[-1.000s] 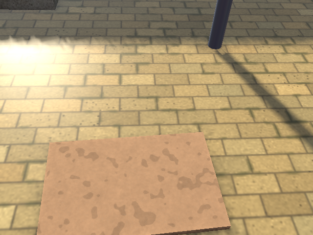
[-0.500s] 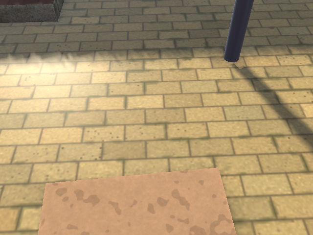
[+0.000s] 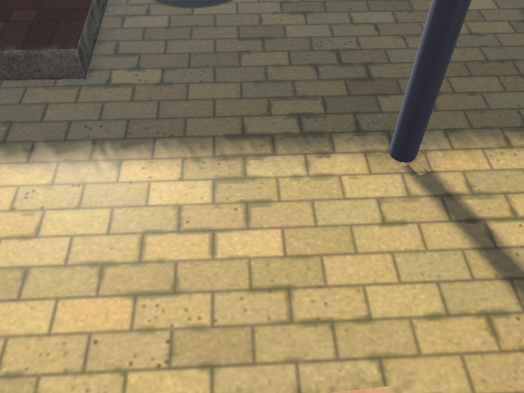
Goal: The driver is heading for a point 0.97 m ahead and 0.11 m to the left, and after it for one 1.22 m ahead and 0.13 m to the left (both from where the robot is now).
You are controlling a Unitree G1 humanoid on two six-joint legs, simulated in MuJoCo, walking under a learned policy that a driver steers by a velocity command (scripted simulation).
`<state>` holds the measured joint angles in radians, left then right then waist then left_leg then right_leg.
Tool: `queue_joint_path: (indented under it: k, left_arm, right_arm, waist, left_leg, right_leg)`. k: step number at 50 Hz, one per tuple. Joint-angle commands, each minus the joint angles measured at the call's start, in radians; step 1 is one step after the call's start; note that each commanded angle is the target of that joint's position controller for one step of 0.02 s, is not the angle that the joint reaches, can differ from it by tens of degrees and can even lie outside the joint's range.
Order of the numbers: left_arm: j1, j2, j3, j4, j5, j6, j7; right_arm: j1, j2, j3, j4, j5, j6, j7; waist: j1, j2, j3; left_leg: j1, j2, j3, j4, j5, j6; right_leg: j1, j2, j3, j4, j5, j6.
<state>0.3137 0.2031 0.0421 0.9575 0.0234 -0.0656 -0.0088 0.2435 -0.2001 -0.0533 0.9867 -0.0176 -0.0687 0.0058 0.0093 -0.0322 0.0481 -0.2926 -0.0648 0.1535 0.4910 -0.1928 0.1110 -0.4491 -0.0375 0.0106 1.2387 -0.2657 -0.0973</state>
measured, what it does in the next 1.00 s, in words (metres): walks ahead: right foot, then left foot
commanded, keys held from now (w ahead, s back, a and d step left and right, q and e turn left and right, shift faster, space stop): w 0.48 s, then no key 0.46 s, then w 0.06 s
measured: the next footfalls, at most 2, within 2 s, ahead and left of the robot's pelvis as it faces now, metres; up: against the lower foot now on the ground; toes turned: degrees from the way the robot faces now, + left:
right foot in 0.42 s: +0.40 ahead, -0.11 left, +0.00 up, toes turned -4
left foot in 0.90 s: +0.55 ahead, +0.06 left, -0.02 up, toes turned +1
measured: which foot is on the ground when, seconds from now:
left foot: down 0.00-0.44, up 0.46-0.88, down 0.90-1.00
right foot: up 0.00-0.40, down 0.42-0.94, up 0.96-1.00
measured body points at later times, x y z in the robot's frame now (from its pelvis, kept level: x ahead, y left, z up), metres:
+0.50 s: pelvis +0.28 -0.04 +0.00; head +0.32 -0.05 +0.45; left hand +0.43 +0.20 -0.12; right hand +0.24 -0.28 -0.15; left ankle +0.11 +0.06 -0.65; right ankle +0.36 -0.10 -0.73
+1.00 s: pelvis +0.45 -0.02 +0.00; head +0.47 +0.00 +0.44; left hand +0.45 +0.21 -0.17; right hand +0.53 -0.25 -0.14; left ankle +0.52 +0.06 -0.74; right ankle +0.37 -0.11 -0.72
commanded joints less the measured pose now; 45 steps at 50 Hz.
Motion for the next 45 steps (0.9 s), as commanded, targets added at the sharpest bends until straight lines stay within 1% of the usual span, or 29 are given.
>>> queue_joint_path:
  k: [1, 2, 4, 6, 9, 13, 15, 17, 18, 19, 20, 21, 22, 23, 24, 25, 26, 27, 28, 29, 30, 31, 33, 35, 37, 40, 43, 44, 45]
  left_arm:
    - [0.118, 0.024, 0.010, -0.024, 0.007, 0.025, -0.008]
    - [0.076, 0.027, 0.011, -0.040, 0.009, 0.030, -0.011]
    - [-0.016, 0.043, 0.013, -0.071, 0.013, 0.034, -0.016]
    - [-0.110, 0.050, 0.013, -0.101, 0.008, 0.033, -0.018]
    - [-0.218, 0.037, 0.006, -0.134, 0.001, 0.031, -0.019]
    - [-0.335, 0.036, 0.000, -0.172, 0.000, 0.026, -0.020]
    - [-0.366, 0.042, 0.000, -0.188, -0.002, 0.020, -0.021]
    - [-0.357, 0.054, 0.005, -0.194, 0.000, 0.012, -0.019]
    - [-0.320, 0.063, 0.009, -0.186, 0.000, 0.007, -0.015]
    - [-0.244, 0.079, 0.018, -0.162, 0.001, 0.002, -0.009]
    - [-0.100, 0.100, 0.031, -0.112, 0.004, -0.007, -0.003]
    - [0.077, 0.139, 0.047, -0.056, 0.022, -0.020, 0.008]
    - [0.205, 0.249, 0.076, -0.042, 0.052, -0.024, 0.018]
    - [0.167, 0.231, 0.077, -0.047, 0.020, -0.008, 0.006]
    - [0.045, 0.195, 0.066, -0.062, -0.002, -0.003, 0.001]
    - [-0.035, 0.131, 0.047, -0.074, -0.006, -0.010, -0.002]
    - [-0.061, 0.089, 0.033, -0.067, -0.005, -0.020, -0.002]
    - [-0.059, 0.061, 0.023, -0.051, -0.013, -0.030, 0.002]
    - [-0.048, 0.050, 0.016, -0.039, -0.011, -0.038, 0.003]
    - [-0.018, 0.058, 0.015, -0.024, -0.011, -0.049, 0.003]
    - [-0.007, 0.078, 0.016, -0.014, -0.013, -0.055, 0.004]
    - [-0.001, 0.095, 0.017, -0.007, -0.013, -0.056, 0.005]
    - [0.006, 0.102, 0.012, -0.002, -0.008, -0.051, 0.008]
    - [0.006, 0.088, 0.002, 0.005, -0.012, -0.042, 0.011]
    - [0.033, 0.084, -0.005, 0.023, -0.012, -0.042, 0.018]
    - [0.061, 0.093, -0.004, 0.049, -0.006, -0.031, 0.027]
    - [0.066, 0.093, 0.000, 0.072, 0.002, -0.018, 0.038]
    - [0.060, 0.093, 0.003, 0.076, 0.003, -0.014, 0.040]
    - [0.046, 0.090, 0.005, 0.079, -0.002, -0.010, 0.042]
  right_arm:
    - [0.060, -0.050, -0.006, -0.002, 0.002, -0.038, -0.004]
    - [0.080, -0.063, -0.009, 0.004, 0.003, -0.040, -0.005]
    - [0.125, -0.073, -0.008, 0.008, 0.006, -0.041, -0.005]
    - [0.171, -0.082, -0.007, 0.013, 0.007, -0.040, -0.005]
    - [0.225, -0.089, -0.005, 0.022, 0.008, -0.041, -0.006]
    - [0.288, -0.095, -0.003, 0.041, 0.003, -0.039, -0.014]
    - [0.297, -0.100, -0.003, 0.050, -0.003, -0.035, -0.018]
    - [0.285, -0.113, -0.007, 0.055, -0.005, -0.032, -0.024]
    - [0.265, -0.123, -0.009, 0.054, -0.005, -0.031, -0.028]
    - [0.251, -0.139, -0.014, 0.053, -0.007, -0.030, -0.030]
    - [0.226, -0.145, -0.016, 0.051, -0.007, -0.025, -0.031]
    - [0.205, -0.135, -0.011, 0.034, 0.001, -0.023, -0.029]
    - [0.296, -0.039, 0.012, -0.004, 0.045, -0.022, -0.014]
    - [0.318, -0.085, -0.004, 0.010, 0.035, -0.024, -0.012]
    - [0.217, -0.124, -0.018, -0.014, 0.021, -0.022, -0.013]
    - [0.155, -0.108, -0.013, -0.029, 0.017, -0.028, -0.011]
    - [0.140, -0.085, -0.012, -0.025, 0.012, -0.022, -0.012]
    - [0.154, -0.073, -0.011, -0.024, -0.006, -0.007, -0.012]
    - [0.186, -0.048, -0.008, -0.010, -0.013, 0.008, -0.010]
    - [0.198, -0.039, -0.009, -0.006, -0.015, 0.019, -0.008]
    - [0.195, -0.039, -0.011, -0.008, -0.017, 0.028, -0.006]
    - [0.180, -0.037, -0.010, -0.012, -0.018, 0.037, -0.004]
    - [0.135, -0.040, -0.007, -0.022, -0.014, 0.044, -0.003]
    - [0.069, -0.040, -0.001, -0.039, -0.007, 0.041, -0.002]
    - [0.009, -0.040, 0.005, -0.051, -0.005, 0.033, -0.006]
    - [-0.048, -0.044, 0.013, -0.058, 0.001, 0.031, -0.021]
    - [-0.032, -0.064, 0.010, -0.042, -0.002, 0.024, -0.033]
    - [-0.003, -0.070, 0.007, -0.026, -0.003, 0.019, -0.037]
    - [0.050, -0.067, 0.005, 0.002, -0.006, 0.010, -0.040]
  waist:
    - [0.048, 0.068, 0.012]
    - [0.044, 0.070, 0.019]
    - [0.020, 0.071, 0.032]
    - [-0.006, 0.069, 0.042]
    - [-0.039, 0.081, 0.042]
    - [-0.076, 0.097, 0.052]
    - [-0.078, 0.106, 0.058]
    - [-0.058, 0.115, 0.054]
    - [-0.033, 0.121, 0.036]
    - [0.001, 0.127, 0.001]
    - [0.067, 0.112, -0.068]
    - [0.136, 0.075, -0.175]
    - [0.124, -0.124, -0.335]
    - [0.102, -0.154, -0.402]
    - [0.059, -0.054, -0.232]
    - [0.036, 0.000, -0.113]
    - [0.006, 0.021, -0.046]
    - [-0.024, 0.007, -0.025]
    - [-0.043, -0.002, -0.033]
    - [-0.050, -0.007, -0.043]
    - [-0.063, -0.016, -0.049]
    - [-0.068, -0.027, -0.053]
    - [-0.064, -0.049, -0.061]
    - [-0.054, -0.058, -0.050]
    - [-0.028, -0.059, -0.051]
    - [0.006, -0.048, -0.040]
    - [0.009, -0.041, -0.018]
    - [-0.001, -0.027, -0.012]
    - [-0.025, 0.003, -0.012]
  left_leg:
    - [0.013, 0.249, -0.291, -0.360, 0.022, 0.097]
    - [0.028, 0.244, -0.268, -0.375, 0.036, 0.099]
    - [0.085, 0.240, -0.250, -0.399, 0.078, 0.103]
    - [0.151, 0.239, -0.237, -0.405, 0.153, 0.101]
    - [0.231, 0.231, -0.204, -0.394, 0.266, 0.084]
    - [0.352, 0.247, -0.180, -0.366, 0.399, 0.078]
    - [0.399, 0.260, -0.165, -0.338, 0.459, 0.080]
    - [0.431, 0.282, -0.159, -0.290, 0.567, 0.076]
    - [0.436, 0.285, -0.148, -0.240, 0.687, 0.065]
    - [0.436, 0.285, -0.142, -0.156, 0.806, 0.053]
    - [0.419, 0.269, -0.123, 0.001, 0.850, 0.036]
    - [0.282, 0.229, -0.096, 0.219, 0.688, 0.020]
    - [-0.083, 0.102, -0.040, 0.613, 0.231, -0.027]
    - [-0.246, -0.013, -0.144, 0.821, -0.326, -0.023]
    - [-0.323, 0.061, -0.211, 0.842, -0.237, -0.012]
    - [-0.306, 0.095, -0.213, 0.788, -0.162, -0.017]
    - [-0.263, 0.122, -0.207, 0.726, -0.138, -0.025]
    - [-0.205, 0.135, -0.206, 0.673, -0.131, -0.041]
    - [-0.156, 0.131, -0.198, 0.638, -0.131, -0.053]
    - [-0.138, 0.117, -0.185, 0.616, -0.121, -0.062]
    - [-0.145, 0.109, -0.173, 0.584, -0.102, -0.071]
    - [-0.150, 0.104, -0.159, 0.550, -0.075, -0.079]
    - [-0.160, 0.105, -0.136, 0.476, 0.010, -0.085]
    - [-0.140, 0.106, -0.115, 0.358, 0.107, -0.086]
    - [-0.138, 0.110, -0.118, 0.265, 0.182, -0.083]
    - [-0.113, 0.102, -0.127, 0.130, 0.204, -0.086]
    - [-0.070, 0.104, -0.158, 0.036, 0.130, -0.076]
    - [-0.038, 0.103, -0.164, -0.017, 0.120, -0.070]
    - [0.030, 0.097, -0.156, -0.116, 0.175, -0.066]
  right_leg:
    - [-0.084, -0.062, 0.021, -0.027, 0.053, 0.011]
    - [-0.119, -0.071, 0.011, -0.064, 0.076, 0.023]
    - [-0.201, -0.088, -0.013, -0.143, 0.143, 0.044]
    - [-0.262, -0.095, -0.030, -0.248, 0.198, 0.065]
    - [-0.264, -0.075, -0.060, -0.418, 0.251, 0.082]
    - [-0.252, -0.039, -0.094, -0.578, 0.270, 0.065]
    - [-0.223, -0.021, -0.100, -0.640, 0.243, 0.048]
    - [-0.163, 0.001, -0.105, -0.684, 0.176, 0.018]
    - [-0.094, 0.024, -0.113, -0.709, 0.135, -0.001]
    - [0.005, 0.055, -0.120, -0.732, 0.104, -0.020]
    - [0.159, 0.074, -0.115, -0.779, 0.150, -0.048]
    - [0.408, 0.017, -0.058, -0.797, 0.163, -0.085]
    - [0.769, -0.282, 0.350, -0.806, 0.069, -0.204]
    - [0.797, -0.385, 0.666, -0.941, 0.061, -0.263]
    - [0.655, -0.334, 0.507, -0.963, 0.028, -0.227]
    - [0.497, -0.306, 0.375, -0.992, 0.191, -0.201]
    - [0.393, -0.262, 0.264, -1.007, 0.393, -0.163]
    - [0.322, -0.222, 0.171, -1.009, 0.568, -0.133]
    - [0.290, -0.203, 0.113, -1.008, 0.680, -0.118]
    - [0.286, -0.193, 0.085, -1.001, 0.800, -0.116]
    - [0.292, -0.182, 0.055, -0.998, 0.873, -0.116]
    - [0.290, -0.167, 0.023, -0.995, 0.920, -0.115]
    - [0.294, -0.144, -0.025, -0.987, 0.953, -0.107]
    - [0.274, -0.105, -0.066, -0.983, 0.907, -0.087]
    - [0.313, -0.113, -0.056, -0.972, 0.875, -0.086]
    - [0.369, -0.124, -0.035, -0.946, 0.783, -0.092]
    - [0.400, -0.157, 0.013, -0.872, 0.718, -0.099]
    - [0.399, -0.160, 0.029, -0.829, 0.681, -0.092]
    - [0.387, -0.139, 0.027, -0.759, 0.612, -0.074]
